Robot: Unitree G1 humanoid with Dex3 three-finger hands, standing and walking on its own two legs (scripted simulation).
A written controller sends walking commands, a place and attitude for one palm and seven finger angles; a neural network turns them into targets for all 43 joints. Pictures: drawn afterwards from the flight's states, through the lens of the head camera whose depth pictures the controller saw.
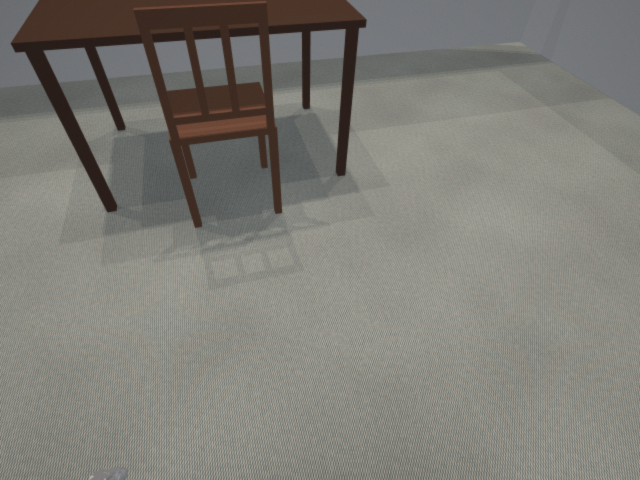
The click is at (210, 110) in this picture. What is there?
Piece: chair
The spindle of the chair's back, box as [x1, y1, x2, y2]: [183, 27, 208, 114]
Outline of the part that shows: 183,28 201,113 206,114 208,113 192,30 191,27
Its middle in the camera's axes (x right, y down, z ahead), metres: -0.41 -0.54 +1.27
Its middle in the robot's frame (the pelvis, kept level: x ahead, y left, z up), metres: +1.29 +0.47 -0.09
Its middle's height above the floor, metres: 0.68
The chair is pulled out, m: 0.00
